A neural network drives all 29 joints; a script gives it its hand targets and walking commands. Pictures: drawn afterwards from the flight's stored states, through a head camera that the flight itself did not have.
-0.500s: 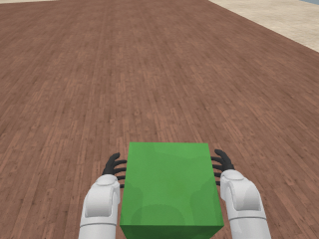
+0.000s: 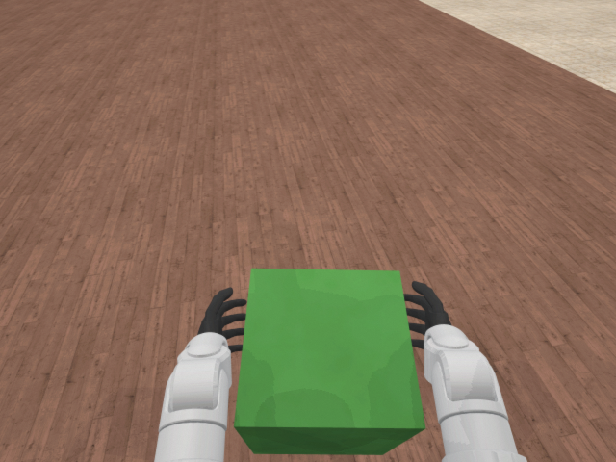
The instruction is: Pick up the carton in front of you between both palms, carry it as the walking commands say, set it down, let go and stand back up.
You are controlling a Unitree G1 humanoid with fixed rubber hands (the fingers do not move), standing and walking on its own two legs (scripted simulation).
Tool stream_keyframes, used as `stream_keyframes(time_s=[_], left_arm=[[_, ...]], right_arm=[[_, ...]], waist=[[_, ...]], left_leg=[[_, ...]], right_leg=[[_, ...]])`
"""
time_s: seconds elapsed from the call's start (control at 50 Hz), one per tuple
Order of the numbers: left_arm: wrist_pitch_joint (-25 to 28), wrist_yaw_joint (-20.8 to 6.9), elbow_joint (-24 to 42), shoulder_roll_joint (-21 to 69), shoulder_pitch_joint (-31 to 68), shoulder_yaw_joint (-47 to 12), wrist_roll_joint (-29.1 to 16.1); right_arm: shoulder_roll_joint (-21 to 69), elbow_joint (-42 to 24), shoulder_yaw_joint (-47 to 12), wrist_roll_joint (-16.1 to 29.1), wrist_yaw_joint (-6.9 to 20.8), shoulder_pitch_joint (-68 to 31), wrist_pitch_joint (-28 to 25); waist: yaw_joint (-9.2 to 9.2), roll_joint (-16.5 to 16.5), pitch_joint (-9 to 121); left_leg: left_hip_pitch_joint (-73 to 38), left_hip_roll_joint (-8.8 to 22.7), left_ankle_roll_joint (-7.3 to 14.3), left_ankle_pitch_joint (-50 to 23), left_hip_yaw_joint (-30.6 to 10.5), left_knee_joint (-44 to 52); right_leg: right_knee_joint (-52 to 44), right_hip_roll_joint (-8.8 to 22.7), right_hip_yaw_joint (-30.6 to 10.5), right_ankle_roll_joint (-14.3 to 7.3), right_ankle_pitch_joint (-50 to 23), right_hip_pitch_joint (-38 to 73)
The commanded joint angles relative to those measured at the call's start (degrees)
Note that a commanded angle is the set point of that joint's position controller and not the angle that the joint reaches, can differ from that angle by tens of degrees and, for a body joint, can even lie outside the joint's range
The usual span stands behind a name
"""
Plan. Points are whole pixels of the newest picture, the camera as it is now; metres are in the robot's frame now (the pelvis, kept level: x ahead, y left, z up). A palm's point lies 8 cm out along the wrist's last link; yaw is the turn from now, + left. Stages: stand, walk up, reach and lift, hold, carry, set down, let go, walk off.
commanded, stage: carry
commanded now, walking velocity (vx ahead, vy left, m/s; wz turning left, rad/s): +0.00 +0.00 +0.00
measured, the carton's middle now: (321, 368) +0.30 +0.00 -0.05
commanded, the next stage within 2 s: hold in 0.08 s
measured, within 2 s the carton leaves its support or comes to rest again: neither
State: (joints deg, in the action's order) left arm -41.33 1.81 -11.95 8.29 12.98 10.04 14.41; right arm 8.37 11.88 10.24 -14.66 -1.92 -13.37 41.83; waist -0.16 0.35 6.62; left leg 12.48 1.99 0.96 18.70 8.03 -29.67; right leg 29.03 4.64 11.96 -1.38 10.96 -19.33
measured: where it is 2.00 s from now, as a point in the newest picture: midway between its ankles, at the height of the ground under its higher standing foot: outside the picture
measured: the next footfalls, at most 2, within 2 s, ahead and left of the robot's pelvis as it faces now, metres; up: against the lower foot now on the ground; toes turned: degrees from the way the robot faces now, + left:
none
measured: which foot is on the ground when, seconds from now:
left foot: down 0.00-1.00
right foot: down 0.00-1.00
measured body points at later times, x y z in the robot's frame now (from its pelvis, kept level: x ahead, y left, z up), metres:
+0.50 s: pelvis -0.04 -0.01 +0.01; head -0.07 -0.02 +0.45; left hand +0.26 +0.16 +0.04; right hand +0.27 -0.14 +0.04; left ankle -0.03 +0.10 -0.73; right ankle +0.04 -0.11 -0.73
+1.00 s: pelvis -0.03 -0.03 +0.00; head -0.07 -0.05 +0.45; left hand +0.27 +0.16 +0.04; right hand +0.31 -0.13 +0.04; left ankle -0.03 +0.10 -0.73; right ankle +0.04 -0.11 -0.73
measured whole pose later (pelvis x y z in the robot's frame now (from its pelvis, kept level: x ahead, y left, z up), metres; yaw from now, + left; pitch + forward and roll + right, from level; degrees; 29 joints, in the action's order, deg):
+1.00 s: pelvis -0.03 -0.03 +0.00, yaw +8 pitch -9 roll +0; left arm -35.0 -1.9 -27.2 11.6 24.1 23.9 23.0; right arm 11.6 24.3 22.2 -21.0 -0.5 -24.0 38.2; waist 0.4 2.0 -2.2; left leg 4.6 -0.5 0.9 16.5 -3.5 -29.6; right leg 27.1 -1.9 2.9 -2.5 10.7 -8.0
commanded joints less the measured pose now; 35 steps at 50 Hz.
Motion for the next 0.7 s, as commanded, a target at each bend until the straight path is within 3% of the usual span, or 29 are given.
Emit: stream_keyframes(time_s=[0.0,0.06,0.08,0.1,0.12,0.18,0.3,0.4,0.42,0.52,0.68], left_arm=[[1.6,-14.2,4.0,52.6,25.4,-30.4,-14.8],[1.7,-14.2,4.6,52.8,26.3,-30.9,-15.3],[1.8,-14.6,4.6,54.7,21.9,-29.4,-15.0],[2.9,-14.0,5.7,54.3,23.5,-29.3,-14.3],[3.1,-13.6,5.1,52.3,20.3,-28.0,-13.3],[3.4,-13.3,4.2,51.5,22.1,-27.5,-13.3],[4.1,-13.6,2.6,50.4,23.2,-26.1,-12.8],[4.6,-14.0,1.0,50.8,25.2,-25.0,-12.1],[4.7,-14.0,0.5,50.9,25.0,-24.6,-11.7],[5.1,-14.8,-1.4,53.2,28.6,-24.6,-11.9],[4.9,-16.7,-5.0,55.0,34.0,-23.9,-12.5]], right_arm=[[52.7,-3.2,-30.6,14.5,14.0,-24.2,-1.7],[53.0,-3.9,-31.3,15.0,14.0,-25.0,-1.9],[53.9,-4.9,-30.8,15.5,14.4,-19.4,-1.7],[52.5,-6.8,-31.3,14.9,13.9,-21.4,-2.5],[50.6,-7.5,-30.9,14.0,13.8,-20.8,-2.4],[51.0,-7.4,-31.3,14.2,13.1,-21.3,-2.6],[49.7,-6.2,-29.0,12.3,12.4,-20.8,-2.9],[50.2,-4.9,-28.4,12.1,13.1,-22.8,-2.9],[50.0,-5.1,-28.5,12.4,13.5,-23.7,-2.9],[52.1,-3.0,-28.9,12.8,15.2,-27.1,-2.6],[54.7,2.7,-27.0,12.2,16.7,-29.8,-1.9]], waist=[[0.03,-0.2,11.9],[0.02,-0.3,11.8],[0.90,4.7,6.2],[-0.17,3.2,9.0],[-0.63,1.6,9.0],[0.15,0.8,8.2],[0.74,0.4,5.0],[0.51,1.2,2.0],[0.17,2.6,1.7],[0.37,1.6,0.7],[1.12,-0.2,0.4]], left_leg=[[1.3,6.9,0.8,-10.9,-6.1,5.6],[1.6,6.9,0.9,-10.0,-6.2,5.8],[0.9,-4.8,1.1,-26.0,-14.6,9.4],[2.1,-4.7,1.0,-29.6,-15.4,8.6],[-2.1,-4.6,1.5,-23.6,-15.3,10.6],[-1.6,-5.2,0.7,-25.0,-15.3,10.3],[1.6,-4.4,1.5,-15.0,-15.6,12.4],[6.8,-3.2,2.6,-6.2,-16.2,14.1],[6.5,-2.9,2.9,-3.1,-16.2,14.9],[8.4,-2.6,3.6,3.2,-16.0,14.6],[7.9,-3.1,3.4,5.2,-15.1,12.6]], right_leg=[[-3.0,5.9,-7.2,0.2,-9.8,9.4],[-3.2,5.9,-7.3,0.2,-9.1,9.4],[-4.9,-8.8,-15.9,-1.7,-21.0,24.6],[-4.7,-8.0,-17.9,-1.7,-25.8,29.0],[-5.4,-7.5,-17.4,-0.8,-23.6,28.4],[-5.6,-8.5,-17.6,0.3,-23.2,30.0],[-6.6,-8.3,-17.1,-0.3,-15.4,31.2],[-6.0,-8.4,-16.7,-0.1,-10.0,33.0],[-5.6,-8.4,-16.3,0.2,-8.0,32.5],[-5.5,-8.5,-16.3,0.8,-1.4,31.1],[-7.5,-7.2,-18.3,1.4,6.9,29.2]])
